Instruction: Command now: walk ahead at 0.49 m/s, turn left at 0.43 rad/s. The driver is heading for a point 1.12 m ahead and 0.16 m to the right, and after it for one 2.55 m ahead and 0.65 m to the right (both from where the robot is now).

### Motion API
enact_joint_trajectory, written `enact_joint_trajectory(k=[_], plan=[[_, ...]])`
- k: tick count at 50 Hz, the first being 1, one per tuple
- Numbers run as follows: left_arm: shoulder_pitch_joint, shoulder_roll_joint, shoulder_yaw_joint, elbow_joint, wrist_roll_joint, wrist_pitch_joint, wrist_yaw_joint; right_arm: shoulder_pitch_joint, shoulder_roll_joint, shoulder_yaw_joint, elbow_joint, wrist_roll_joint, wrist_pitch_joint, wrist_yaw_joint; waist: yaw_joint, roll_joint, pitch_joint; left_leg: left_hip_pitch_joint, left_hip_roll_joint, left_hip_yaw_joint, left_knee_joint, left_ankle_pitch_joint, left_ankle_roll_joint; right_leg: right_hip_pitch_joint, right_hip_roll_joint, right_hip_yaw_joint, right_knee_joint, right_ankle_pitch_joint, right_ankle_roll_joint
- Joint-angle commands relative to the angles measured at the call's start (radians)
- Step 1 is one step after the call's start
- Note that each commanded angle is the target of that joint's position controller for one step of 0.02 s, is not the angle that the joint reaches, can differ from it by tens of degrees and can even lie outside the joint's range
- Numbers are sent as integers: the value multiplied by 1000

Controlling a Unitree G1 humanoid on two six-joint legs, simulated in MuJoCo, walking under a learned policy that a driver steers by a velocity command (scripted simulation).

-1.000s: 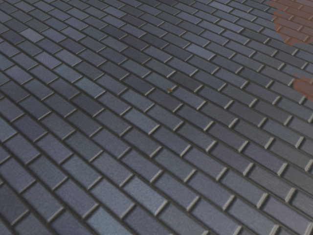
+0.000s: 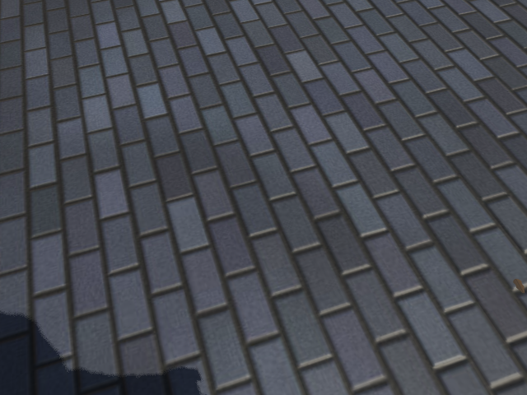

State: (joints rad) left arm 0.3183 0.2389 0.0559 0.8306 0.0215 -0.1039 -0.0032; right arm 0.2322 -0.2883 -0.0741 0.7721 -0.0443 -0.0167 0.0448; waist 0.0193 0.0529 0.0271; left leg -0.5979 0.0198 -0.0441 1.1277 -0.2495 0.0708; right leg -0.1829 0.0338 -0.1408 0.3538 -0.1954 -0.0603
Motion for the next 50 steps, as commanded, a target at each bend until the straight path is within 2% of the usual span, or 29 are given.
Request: enact_joint_trajectory(k=[1, 5, 7, 10, 12, 13, 14, 15, 16, 17, 18, 19, 20, 21, 23, 26, 30, 35, 38, 39, 40, 41, 42, 43, 44, 45, 46, 48, 50], plan=[[35, 72, 8, -24, 1, -26, -9, -3, 11, 13, -62, -1, -3, 14, -24, -113, 7, -103, 32, -47, -65, 96, -10, 41, -283, 201, -217, 203, -129], [69, 87, 5, 8, -7, -21, -13, -158, 33, 37, -99, 4, -16, 24, -1, -122, 32, -11, 20, 49, -349, 231, -16, 20, -233, 77, -218, 288, -100], [116, 109, 7, 32, -9, -13, -8, -228, 31, 44, -117, 6, -20, 28, 22, -124, 42, 33, 19, 97, -435, 220, -11, 52, -249, 73, -215, 305, -101], [174, 133, 9, 74, -6, 6, -2, -266, 14, 44, -128, 1, -25, 16, 29, -130, 52, 55, 4, 127, -525, 111, 19, 174, -289, 85, -153, 424, -103], [186, 149, 10, 96, -7, 21, 3, -186, 0, 37, -99, -6, -35, 4, -12, -145, 4, 190, -50, 154, -595, 40, 53, 221, -286, 61, 1, 679, -90], [194, 140, 4, 107, -14, 28, 4, -44, -19, 26, -47, -15, -48, -5, -75, -119, -73, 390, -74, 156, -668, 78, 77, 177, -252, 35, 175, 721, -73], [181, 115, -7, 86, -20, 27, 3, 137, -80, 4, 4, -34, -59, -20, -147, -72, -192, 669, 51, 17, -667, 32, 118, -4, -217, 24, 407, 497, -53], [223, -3, -37, 25, -47, 23, -11, 244, -191, -23, 15, -43, -60, -36, -152, 167, -342, 1005, 397, -458, -728, -40, 232, -398, -63, -19, 790, -133, -2], [182, 102, -2, 41, -28, 29, 3, 246, -178, -28, 19, 2, -49, -45, -161, 85, -340, 929, 431, -577, -810, 42, 243, -485, -28, 130, 930, -318, -14], [107, 110, 6, 20, -27, 30, 3, 165, -131, -13, 26, 14, -50, -45, -119, 35, -191, 808, 373, -394, -820, 104, 206, -518, -76, 181, 930, -235, -25], [84, 84, 0, 22, -28, 26, -1, 103, -70, 2, 28, 16, -59, -41, -83, 11, -105, 676, 327, -276, -860, 172, 167, -488, -107, 181, 871, -168, -25], [82, 72, 3, 37, -20, 36, -3, 62, -31, 12, 29, 17, -67, -39, -53, 5, -56, 588, 283, -190, -896, 187, 124, -447, -125, 180, 821, -134, -21], [107, 59, 3, 51, -3, 52, -10, 39, -1, 21, 37, 23, -73, -41, -21, 26, -29, 518, 246, -121, -927, 200, 94, -403, -134, 179, 793, -112, -10], [124, 41, 4, 63, 5, 66, -18, 43, 7, 23, 44, 22, -82, -43, -10, 35, -25, 485, 236, -82, -946, 228, 87, -372, -129, 175, 790, -93, -4], [96, 26, 8, 55, 7, 82, -29, 70, -5, 19, 68, 29, -100, -45, 9, 19, -4, 475, 226, -16, -974, 300, 86, -404, -127, 171, 786, -42, 3], [-12, 18, 10, 19, 9, 89, -38, 113, -8, 16, 97, 28, -106, -50, 2, 16, 34, 491, 218, 72, -997, 339, 85, -503, -140, 163, 739, 70, 13], [-162, 3, -4, -34, 8, 84, -49, 144, -10, 20, 124, 26, -105, -55, -20, 14, 71, 503, 195, 177, -993, 389, 73, -501, -126, 114, 514, 211, 11], [-292, 14, -12, -93, 15, 81, -60, 222, -52, 13, 170, 22, -91, -72, -52, 6, 94, 644, 241, 244, -936, 544, 63, -457, -91, 22, 323, 152, -46], [-221, 40, 1, -83, 17, 82, -51, 207, -93, 4, 177, 17, -74, -82, -6, 38, 28, 716, 250, 292, -733, 963, 44, -318, -2, -37, 292, -1, -107], [-136, 58, 12, -60, 16, 79, -46, 199, -110, -1, 176, 15, -64, -83, 31, 42, -25, 715, 249, 299, -586, 1030, 43, -224, 37, -44, 273, -50, -133], [-7, 85, 29, -20, 21, 70, -39, 189, -124, -5, 168, 19, -55, -80, 90, 19, -102, 644, 236, 310, -376, 942, 29, -44, 67, -25, 199, -38, -163], [140, 173, 60, 16, 32, 66, -23, 188, -104, 1, 141, 20, -54, -75, 150, -73, -200, 437, 202, 312, -73, 626, -2, 201, -70, 187, 140, -137, -217], [89, 283, 88, -8, 12, 75, -15, 207, 1, 17, 65, 36, -65, -52, 68, -345, -284, -29, -45, 238, 333, -263, -71, 500, -362, 789, 11, -140, -388], [114, 275, 88, -14, -9, 89, -10, 87, -80, 7, 34, 29, -83, -45, 119, -168, -289, -164, -37, 26, 383, -230, -64, 497, -375, 868, -87, -96, -399], [58, 230, 76, -6, -10, 89, 1, 23, -63, 14, 14, 39, -97, -41, 90, -105, -152, -204, 29, 5, 329, -129, -54, 388, -363, 712, -90, -23, -363], [18, 171, 61, -1, -14, 84, 3, 39, -59, 16, 24, 40, -105, -45, 37, -20, -62, -138, 68, 11, 209, -68, -54, 230, -321, 611, -103, 112, -311], [-19, 142, 52, -2, -16, 75, 4, 34, -51, 15, 23, 23, -94, -47, -3, 0, -28, -71, 93, 1, 127, -60, -62, 132, -263, 530, -109, 200, -271], [-47, 119, 41, -11, -21, 56, 3, 75, -34, 19, 32, -5, -51, -42, -44, -21, -37, 27, 95, 7, 54, -61, -85, 41, -201, 440, -125, 308, -249], [-19, 144, 45, -3, -25, 40, -2, 57, -19, 22, 17, -8, -26, -36, -52, -39, -31, 24, 91, 27, -18, -35, -104, 6, -166, 399, -136, 351, -245]])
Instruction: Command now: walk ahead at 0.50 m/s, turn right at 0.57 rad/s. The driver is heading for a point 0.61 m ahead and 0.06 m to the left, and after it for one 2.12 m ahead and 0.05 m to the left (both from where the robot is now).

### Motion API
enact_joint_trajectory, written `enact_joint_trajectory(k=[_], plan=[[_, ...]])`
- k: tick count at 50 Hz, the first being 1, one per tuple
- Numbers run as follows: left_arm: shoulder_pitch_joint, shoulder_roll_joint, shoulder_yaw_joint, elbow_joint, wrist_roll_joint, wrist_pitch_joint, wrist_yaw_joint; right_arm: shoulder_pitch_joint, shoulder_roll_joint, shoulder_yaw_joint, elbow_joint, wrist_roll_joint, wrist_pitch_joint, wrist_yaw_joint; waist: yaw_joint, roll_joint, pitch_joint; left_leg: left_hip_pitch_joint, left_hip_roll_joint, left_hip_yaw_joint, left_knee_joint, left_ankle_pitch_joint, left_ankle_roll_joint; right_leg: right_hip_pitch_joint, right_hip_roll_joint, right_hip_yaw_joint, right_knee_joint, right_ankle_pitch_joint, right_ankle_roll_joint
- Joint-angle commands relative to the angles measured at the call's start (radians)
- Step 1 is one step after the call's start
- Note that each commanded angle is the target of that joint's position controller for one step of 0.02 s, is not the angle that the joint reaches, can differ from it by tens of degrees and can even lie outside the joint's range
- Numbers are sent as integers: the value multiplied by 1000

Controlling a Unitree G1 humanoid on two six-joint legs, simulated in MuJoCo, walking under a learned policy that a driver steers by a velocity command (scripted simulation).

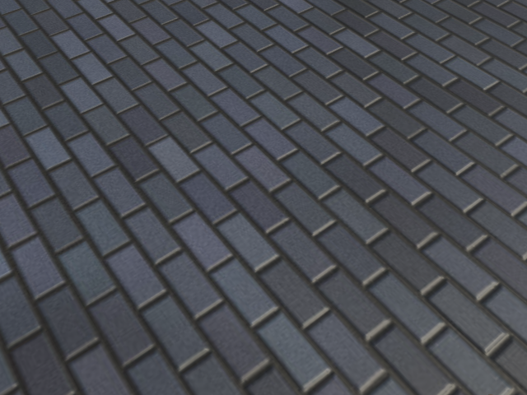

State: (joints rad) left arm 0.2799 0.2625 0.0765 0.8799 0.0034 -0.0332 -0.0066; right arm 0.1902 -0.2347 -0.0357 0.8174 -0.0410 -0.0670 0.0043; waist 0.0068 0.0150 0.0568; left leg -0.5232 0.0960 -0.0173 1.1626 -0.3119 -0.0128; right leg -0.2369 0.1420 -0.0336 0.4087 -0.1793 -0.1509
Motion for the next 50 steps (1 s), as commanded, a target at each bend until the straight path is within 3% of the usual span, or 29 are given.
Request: enact_joint_trajectory(k=[1, 6, 12, 15, 16, 17, 18, 19, 20, 21, 22, 23, 25, 28, 33, 36, 39, 41, 42, 43, 44, 45, 46, 47, 48, 50], plan=[[36, 133, 27, -50, -6, -33, 1, 63, -70, -15, -43, -10, 29, 6, -32, -11, -49, -70, 14, 9, -95, 64, -29, 51, -263, 286, -201, 322, -146], [137, 138, 27, -38, -6, -30, 1, -137, -77, -10, -112, -2, 32, 13, 42, -63, -19, -163, -4, 15, -338, 265, -45, 129, -237, 301, -198, 297, -88], [233, 123, 11, -9, 10, -36, 16, -282, -72, 5, -161, 8, 13, 27, 103, -81, -3, -139, -49, 43, -534, 313, 3, 274, -274, 306, -147, 450, -64], [187, 152, 12, -12, 16, -41, 25, -204, -102, -4, -149, 12, 0, 24, 44, -98, -7, 24, -84, 43, -625, 224, 57, 280, -301, 306, -87, 595, -31], [170, 164, 14, -11, 17, -44, 24, -118, -123, -15, -122, 13, -4, 17, 7, -101, -43, 140, -118, 55, -645, 177, 76, 275, -291, 292, -7, 727, -16], [155, 167, 12, -8, 17, -46, 19, 25, -142, -26, -76, 13, -13, 5, -61, -68, -113, 312, -133, 65, -704, 194, 101, 251, -249, 251, 158, 770, 1], [153, 137, 2, -23, 11, -52, 14, 183, -191, -41, -49, -4, -23, -10, -126, -15, -222, 550, 5, -78, -714, 124, 146, 109, -206, 221, 390, 565, 18], [270, 42, -17, -39, -25, -53, 9, 281, -299, -68, -42, -26, -20, -16, -96, 195, -362, 827, 284, -524, -755, 30, 273, -190, -47, 121, 754, 13, 68], [281, 105, -7, -22, -1, -49, 12, 243, -254, -66, -24, 6, -3, -3, -73, 190, -338, 780, 324, -757, -885, -35, 315, -334, -20, 143, 869, -323, 60], [192, 121, -3, -29, 16, -43, 11, 140, -178, -50, -42, 21, 1, 2, -42, 73, -158, 624, 283, -605, -899, -106, 297, -381, -87, 160, 894, -237, 57], [115, 107, -10, -45, 22, -45, 2, 79, -120, -36, -47, 21, -3, 7, -36, 5, -82, 505, 231, -470, -927, -47, 272, -370, -123, 154, 840, -170, 58], [88, 92, -12, -53, 23, -40, -5, 64, -98, -27, -38, 17, -7, 7, -16, 20, -43, 436, 181, -369, -952, 43, 241, -349, -152, 141, 787, -146, 60], [109, 69, -19, -44, 39, -20, -17, 86, -84, -19, -5, 22, -21, 5, 14, 65, -37, 368, 123, -249, -979, 203, 215, -288, -174, 115, 729, -123, 80], [60, 51, -27, -60, 41, -9, -27, 142, -107, -26, 33, 34, -40, 11, 20, 62, -30, 374, 110, -174, -1017, 322, 233, -340, -201, 73, 669, -66, 104], [-165, 23, -48, -128, 32, -11, -34, 214, -108, -25, 78, 37, -35, 12, -25, 55, 13, 397, 59, -70, -1051, 392, 211, -387, -229, 6, 395, 114, 137], [-225, 0, -62, -134, 25, -18, -26, 257, -114, -21, 108, 34, -33, 8, -44, 53, 10, 419, 50, -7, -975, 699, 184, -289, -182, -39, 248, 169, 135], [-213, 16, -59, -120, 24, -28, -11, 269, -115, -17, 133, 29, -25, 0, -37, 80, -21, 487, 71, -13, -877, 825, 158, -212, -150, -25, 183, 154, 108], [-111, 41, -48, -75, 32, -39, 1, 239, -121, -18, 137, 32, -19, -10, 10, 75, -52, 518, 65, -26, -759, 861, 133, -97, -122, -17, 90, 147, 77], [-12, 57, -41, -35, 43, -53, 8, 234, -117, -16, 141, 40, -15, -13, 54, 34, -93, 496, 29, -5, -627, 813, 110, 36, -124, -17, -4, 260, 59], [95, 116, -29, -8, 59, -68, 16, 255, -94, -7, 122, 47, -19, -17, 75, -31, -193, 367, -13, 19, -453, 542, 83, 256, -273, 98, 54, 628, 31], [159, 178, -12, -3, 59, -59, 16, 417, 11, 16, 133, 80, -12, -22, 38, -240, -369, 151, -139, 72, -129, -192, 53, 533, -578, 380, 137, 1112, -145], [153, 135, -17, -4, -3, -44, 9, 420, -66, -5, 170, 70, 12, -33, 55, -174, -440, 124, -165, -18, -15, -342, 47, 489, -584, 446, 97, 1125, -214], [70, 97, -27, -13, -14, -38, 10, 341, -86, -13, 157, 48, 25, -31, 29, -113, -316, 93, -130, -47, 4, -299, 41, 365, -529, 363, 31, 969, -190], [-12, 48, -43, -19, -5, -36, 15, 267, -64, -10, 146, 29, 30, -28, 9, -92, -201, 76, -103, -45, -38, -245, 37, 247, -478, 305, -23, 831, -149], [-50, 18, -55, -15, -1, -37, 23, 233, -51, -9, 145, 20, 39, -23, -15, -90, -135, 109, -77, -49, -99, -196, 27, 148, -433, 245, -67, 774, -111], [-78, 11, -61, -1, 7, -36, 32, 267, -20, -3, 173, 12, 65, -16, -57, -101, -127, 246, -77, -21, -193, -133, 10, 17, -373, 159, -107, 703, -68]])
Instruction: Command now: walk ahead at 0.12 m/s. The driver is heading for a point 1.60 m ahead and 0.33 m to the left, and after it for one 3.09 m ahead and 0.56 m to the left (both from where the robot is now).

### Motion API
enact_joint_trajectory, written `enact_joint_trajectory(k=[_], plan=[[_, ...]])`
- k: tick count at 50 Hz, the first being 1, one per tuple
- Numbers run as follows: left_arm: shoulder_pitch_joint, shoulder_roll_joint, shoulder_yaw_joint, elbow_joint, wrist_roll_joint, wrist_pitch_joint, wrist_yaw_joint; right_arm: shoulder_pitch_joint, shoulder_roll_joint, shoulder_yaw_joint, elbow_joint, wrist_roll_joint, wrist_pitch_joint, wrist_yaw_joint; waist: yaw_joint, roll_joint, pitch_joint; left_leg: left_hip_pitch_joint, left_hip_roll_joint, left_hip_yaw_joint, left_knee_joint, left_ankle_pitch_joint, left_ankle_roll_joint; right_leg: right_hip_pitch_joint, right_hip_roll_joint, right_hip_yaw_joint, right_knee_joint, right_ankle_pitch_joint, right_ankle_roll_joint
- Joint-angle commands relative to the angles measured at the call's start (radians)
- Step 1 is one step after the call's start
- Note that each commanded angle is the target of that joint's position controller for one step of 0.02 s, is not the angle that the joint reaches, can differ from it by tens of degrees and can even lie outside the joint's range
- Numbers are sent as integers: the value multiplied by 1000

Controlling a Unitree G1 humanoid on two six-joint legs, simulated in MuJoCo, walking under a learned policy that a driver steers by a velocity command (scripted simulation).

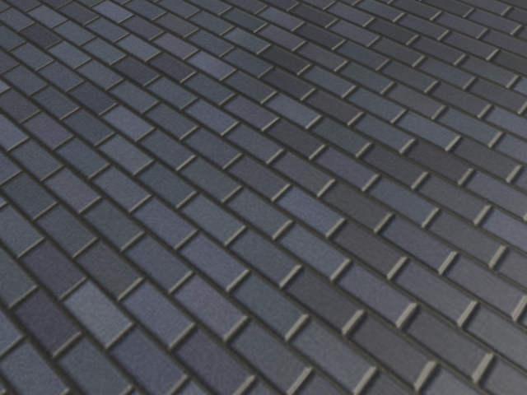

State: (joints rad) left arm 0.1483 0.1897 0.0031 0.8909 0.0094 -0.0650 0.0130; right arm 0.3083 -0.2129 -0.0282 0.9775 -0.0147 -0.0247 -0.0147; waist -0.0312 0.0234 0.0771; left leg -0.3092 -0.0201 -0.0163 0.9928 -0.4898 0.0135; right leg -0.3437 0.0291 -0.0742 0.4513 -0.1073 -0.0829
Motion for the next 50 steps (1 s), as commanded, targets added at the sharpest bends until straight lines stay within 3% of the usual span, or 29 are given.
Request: enact_joint_trajectory(k=[1, 4, 7, 10, 11, 12, 13, 14, 17, 22, 50], plan=[[55, 89, 12, -4, 5, -6, 11, 163, -28, -7, 25, -12, 33, 2, -29, -107, -161, 71, 33, -9, -67, 56, -20, 102, -247, 178, -156, 598, -131], [67, 112, 16, 22, 11, -1, 7, 112, -23, -1, 34, -10, 56, -11, -15, -125, -152, 101, 33, 12, -229, 76, -20, 66, -228, 179, -193, 286, -122], [80, 129, 24, 44, 10, 23, 7, 63, -37, 1, 43, -7, 67, -17, 3, -141, -116, 134, 32, 28, -334, 139, -8, 4, -221, 222, -246, -133, -106], [78, 118, 24, 60, -3, 46, 10, 69, -30, 10, 66, -17, 55, -18, -13, -84, -49, 231, 44, 17, -538, 251, 22, -103, -197, 242, -256, -403, -35], [94, 106, 23, 67, -3, 49, 10, 75, -47, 12, 67, -24, 45, -20, -5, -48, -23, 229, 100, -50, -613, 243, 34, -115, -177, 238, -235, -410, 1], [135, 87, 24, 73, -13, 55, 8, 41, -84, 8, 65, -15, 36, -21, 43, 33, 19, 124, 141, -120, -654, 151, 55, -80, -110, 181, -217, -335, 27], [134, 75, 21, 90, -12, 59, 6, 19, -60, 13, 73, -2, 27, -18, 46, 81, 36, -9, 150, -142, -710, 67, 56, 49, -79, 140, -167, -217, 35], [149, 69, 21, 104, -7, 58, 5, 2, -43, 19, 74, 2, 16, -17, 60, 92, 21, -65, 151, -145, -747, 54, 42, 152, -79, 134, -128, -131, 34], [178, 79, 22, 137, 3, 52, 5, -5, -45, 18, 83, 10, 4, -23, 67, 47, -10, -26, 122, -106, -735, 142, 23, 201, -101, 151, -124, -83, 26], [170, 60, 15, 172, -2, 48, 13, 50, -22, 21, 110, 5, 9, -23, 40, -16, -6, 54, 110, -82, -695, 221, 37, 142, -109, 160, -153, -103, 30], [212, 9, 6, 267, -2, 54, 28, 112, 25, 34, 171, 5, 8, -34, 40, -17, 7, 87, 106, -68, -684, 300, 38, 174, -115, 154, -126, -16, 31]])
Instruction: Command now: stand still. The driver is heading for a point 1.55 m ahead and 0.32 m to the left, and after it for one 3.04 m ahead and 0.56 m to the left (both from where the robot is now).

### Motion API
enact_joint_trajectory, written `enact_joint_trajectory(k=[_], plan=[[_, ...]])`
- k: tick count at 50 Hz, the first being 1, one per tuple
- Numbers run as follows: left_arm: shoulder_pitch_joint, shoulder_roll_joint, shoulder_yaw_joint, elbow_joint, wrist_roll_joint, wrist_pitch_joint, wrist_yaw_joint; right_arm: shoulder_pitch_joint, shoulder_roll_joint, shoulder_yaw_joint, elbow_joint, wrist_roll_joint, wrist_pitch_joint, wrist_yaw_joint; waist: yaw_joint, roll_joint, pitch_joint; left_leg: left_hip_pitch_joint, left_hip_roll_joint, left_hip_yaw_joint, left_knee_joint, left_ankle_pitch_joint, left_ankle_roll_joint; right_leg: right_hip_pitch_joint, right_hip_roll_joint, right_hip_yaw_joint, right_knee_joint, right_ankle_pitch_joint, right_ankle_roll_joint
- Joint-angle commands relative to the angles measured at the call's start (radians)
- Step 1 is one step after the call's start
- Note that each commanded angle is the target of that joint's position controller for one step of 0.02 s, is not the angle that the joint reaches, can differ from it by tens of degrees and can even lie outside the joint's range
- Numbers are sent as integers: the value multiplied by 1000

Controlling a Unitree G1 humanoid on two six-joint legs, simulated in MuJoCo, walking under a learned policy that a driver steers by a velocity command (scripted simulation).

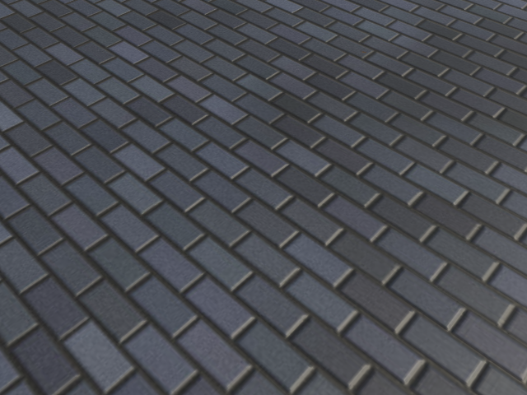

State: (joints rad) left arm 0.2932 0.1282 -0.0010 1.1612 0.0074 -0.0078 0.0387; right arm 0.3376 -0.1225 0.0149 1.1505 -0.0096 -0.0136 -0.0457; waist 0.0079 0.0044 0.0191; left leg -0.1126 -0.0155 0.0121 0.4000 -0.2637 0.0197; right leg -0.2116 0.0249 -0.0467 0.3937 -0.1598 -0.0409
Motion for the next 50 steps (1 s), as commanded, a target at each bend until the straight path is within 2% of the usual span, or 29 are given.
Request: enact_joint_trajectory(k=[1, 25, 26, 29, 31, 32, 33, 34, 36, 38, 39, 40, 41, 42, 43, 44, 45, 46, 47, 48, 50], plan=[[68, 70, 10, -2, 0, -3, 3, 84, -64, -9, -1, 0, -3, -3, 1, 2, 66, -109, 101, -96, -91, 75, 32, 42, -111, 127, -68, 38, -11], [90, 53, 9, 15, 0, -4, 6, 110, -48, -9, 10, 0, -5, -5, 0, 2, 75, -90, 102, -94, -91, 101, 32, 52, -112, 123, -60, 68, -11], [96, 50, 8, 18, 0, -3, 5, 121, -46, -8, 13, -2, -5, -5, -2, 1, 55, -84, 94, -91, -99, 29, 35, 59, -103, 119, -63, -5, -12], [92, 79, 25, -1, 4, 8, -1, 130, -82, -28, -2, -9, 5, 0, -8, 24, 104, -141, 66, -109, -82, -347, 80, -30, -49, 95, -2, -378, -45], [59, 63, 26, -33, 9, 5, -11, 166, -92, -36, -13, -7, 5, 5, -32, 54, 186, -157, 113, -202, -123, -512, 124, -160, -32, 91, 66, -470, -55], [25, 41, 22, -56, 12, -3, -17, 204, -107, -43, -7, -5, 1, 4, -53, 98, 203, -107, 166, -287, -176, -548, 153, -235, -9, 56, 146, -410, -46], [-13, 20, 18, -81, 22, -14, -24, 239, -135, -55, 3, -5, -3, 3, -69, 155, 210, -47, 246, -390, -243, -565, 192, -300, 9, -10, 250, -297, -34], [-47, 32, 21, -105, 32, -26, -30, 237, -151, -65, 3, -8, -7, 3, -75, 160, 226, -32, 306, -446, -274, -526, 223, -342, -21, -22, 314, -239, -34], [-70, 67, 34, -142, 27, -48, -42, 224, -159, -73, -7, -17, -21, 8, -63, 129, 213, 2, 330, -451, -274, -421, 242, -383, -55, 3, 365, -271, -39], [-54, 68, 41, -160, 13, -65, -52, 181, -152, -75, -20, -13, -35, 11, -28, 115, 204, -14, 293, -363, -233, -291, 213, -303, -58, -4, 273, -256, -41], [-6, 55, 43, -149, 7, -71, -55, 145, -154, -77, -30, -6, -40, 12, 7, 105, 189, -72, 255, -297, -195, -233, 190, -178, -34, -34, 189, -196, -41], [94, 48, 48, -115, 0, -75, -55, 104, -153, -77, -43, -1, -43, 14, 57, 85, 165, -178, 207, -226, -132, -165, 164, 18, 8, -62, 102, -140, -41], [227, 71, 64, -69, 0, -77, -49, 80, -141, -73, -56, -3, -52, 18, 113, 28, 114, -299, 152, -151, 0, -51, 135, 249, 13, -25, 58, -127, -45], [372, 165, 91, -48, 14, -83, -34, 44, -83, -55, -93, 1, -65, 30, 176, -199, 50, -445, 26, 5, 337, -52, 79, 407, -214, 315, -129, -348, -95], [480, 235, 108, -10, 8, -68, -34, 53, -81, -58, -127, -12, -71, 40, 169, -341, 20, -601, -50, 55, 608, -267, 63, 449, -390, 669, -251, -447, -184], [362, 173, 89, -37, 14, -57, -29, 3, -121, -69, -135, -36, -66, 47, 101, -149, 100, -639, 28, -14, 749, -222, 80, 339, -390, 634, -240, -476, -186], [253, 154, 81, -78, 16, -60, -33, -22, -90, -63, -142, -33, -71, 57, 62, -57, 140, -636, 65, -35, 769, -113, 86, 249, -362, 543, -245, -401, -174], [187, 144, 75, -100, 16, -67, -34, -21, -73, -60, -139, -22, -76, 64, 28, -21, 138, -599, 89, -38, 746, -33, 82, 201, -321, 447, -262, -290, -157], [169, 124, 65, -106, 13, -76, -32, -17, -78, -65, -138, -25, -73, 70, 8, -18, 128, -575, 99, -29, 719, 4, 73, 186, -290, 374, -269, -189, -146], [168, 104, 55, -101, 10, -85, -30, -6, -80, -68, -135, -28, -64, 73, -6, -31, 111, -557, 102, -15, 697, 26, 61, 190, -258, 305, -270, -85, -132], [224, 103, 47, -75, 7, -97, -23, -20, -86, -74, -142, -25, -46, 77, -15, -59, 94, -582, 85, 19, 682, 52, 49, 235, -237, 206, -247, 162, -121]])
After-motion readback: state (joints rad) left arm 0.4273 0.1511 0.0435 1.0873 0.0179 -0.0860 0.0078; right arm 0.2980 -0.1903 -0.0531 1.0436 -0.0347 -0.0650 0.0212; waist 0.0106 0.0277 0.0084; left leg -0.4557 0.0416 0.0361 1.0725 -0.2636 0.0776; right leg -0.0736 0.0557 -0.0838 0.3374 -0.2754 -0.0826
